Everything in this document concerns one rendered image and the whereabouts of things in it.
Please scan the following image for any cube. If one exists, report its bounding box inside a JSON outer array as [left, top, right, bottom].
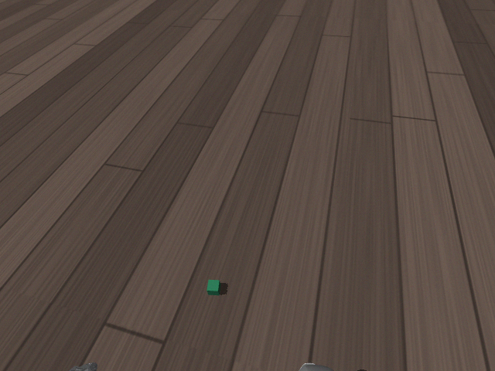
[[207, 280, 221, 295]]

